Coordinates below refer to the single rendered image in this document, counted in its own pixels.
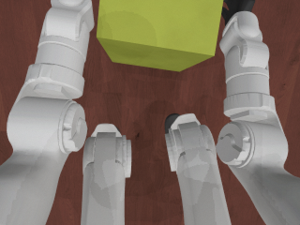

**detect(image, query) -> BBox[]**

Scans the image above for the left robot upper arm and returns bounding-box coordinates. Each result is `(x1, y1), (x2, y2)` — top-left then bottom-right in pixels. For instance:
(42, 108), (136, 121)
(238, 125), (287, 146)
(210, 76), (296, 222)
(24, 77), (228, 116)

(0, 96), (88, 225)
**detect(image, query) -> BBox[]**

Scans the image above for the right robot forearm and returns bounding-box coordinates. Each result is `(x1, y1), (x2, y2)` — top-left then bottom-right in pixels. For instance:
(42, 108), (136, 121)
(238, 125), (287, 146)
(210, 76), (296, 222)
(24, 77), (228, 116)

(219, 11), (284, 134)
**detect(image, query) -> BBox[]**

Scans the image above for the left robot forearm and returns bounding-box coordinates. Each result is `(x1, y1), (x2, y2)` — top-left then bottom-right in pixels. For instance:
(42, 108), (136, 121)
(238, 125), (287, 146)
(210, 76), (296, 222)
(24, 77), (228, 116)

(7, 0), (95, 142)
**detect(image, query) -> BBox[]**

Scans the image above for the robot right shin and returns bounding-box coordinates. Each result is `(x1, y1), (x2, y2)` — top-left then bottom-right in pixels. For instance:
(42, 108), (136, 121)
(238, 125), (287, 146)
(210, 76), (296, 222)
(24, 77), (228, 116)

(170, 113), (217, 157)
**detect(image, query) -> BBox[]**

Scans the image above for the carton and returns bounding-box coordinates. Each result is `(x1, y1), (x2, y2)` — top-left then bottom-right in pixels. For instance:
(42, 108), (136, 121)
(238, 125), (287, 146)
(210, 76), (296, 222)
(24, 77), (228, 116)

(97, 0), (224, 72)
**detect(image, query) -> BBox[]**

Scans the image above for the right robot upper arm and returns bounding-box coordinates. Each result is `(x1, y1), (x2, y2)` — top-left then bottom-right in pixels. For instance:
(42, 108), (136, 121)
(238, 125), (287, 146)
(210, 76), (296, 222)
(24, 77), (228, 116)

(216, 120), (300, 225)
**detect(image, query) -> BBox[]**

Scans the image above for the right robot thigh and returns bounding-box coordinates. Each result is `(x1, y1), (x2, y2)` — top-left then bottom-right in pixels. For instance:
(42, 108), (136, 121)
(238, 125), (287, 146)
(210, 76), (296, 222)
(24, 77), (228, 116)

(165, 121), (232, 225)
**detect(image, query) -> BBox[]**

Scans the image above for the right robot hand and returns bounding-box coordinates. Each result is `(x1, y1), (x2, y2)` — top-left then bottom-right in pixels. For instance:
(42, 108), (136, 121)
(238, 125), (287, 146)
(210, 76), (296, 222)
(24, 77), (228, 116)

(221, 0), (255, 26)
